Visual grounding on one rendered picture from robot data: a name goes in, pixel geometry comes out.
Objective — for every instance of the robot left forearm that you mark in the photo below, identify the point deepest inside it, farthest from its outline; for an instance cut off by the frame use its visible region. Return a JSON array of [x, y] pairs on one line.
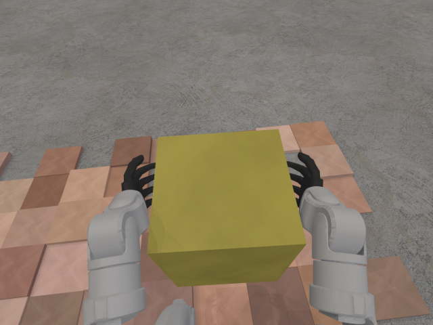
[[113, 256]]

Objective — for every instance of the left robot thigh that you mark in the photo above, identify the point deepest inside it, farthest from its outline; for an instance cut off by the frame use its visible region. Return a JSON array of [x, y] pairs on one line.
[[177, 314]]

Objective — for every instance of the carton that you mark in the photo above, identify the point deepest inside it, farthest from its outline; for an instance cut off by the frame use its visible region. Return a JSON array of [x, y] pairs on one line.
[[223, 209]]

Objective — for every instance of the robot left hand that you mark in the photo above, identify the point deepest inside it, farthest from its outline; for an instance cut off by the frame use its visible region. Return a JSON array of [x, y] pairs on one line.
[[131, 178]]

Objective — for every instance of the robot right hand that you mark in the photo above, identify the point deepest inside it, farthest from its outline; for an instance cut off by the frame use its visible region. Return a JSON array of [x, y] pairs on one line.
[[311, 175]]

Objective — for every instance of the robot right forearm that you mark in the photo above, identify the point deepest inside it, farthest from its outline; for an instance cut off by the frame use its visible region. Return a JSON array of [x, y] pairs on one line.
[[339, 289]]

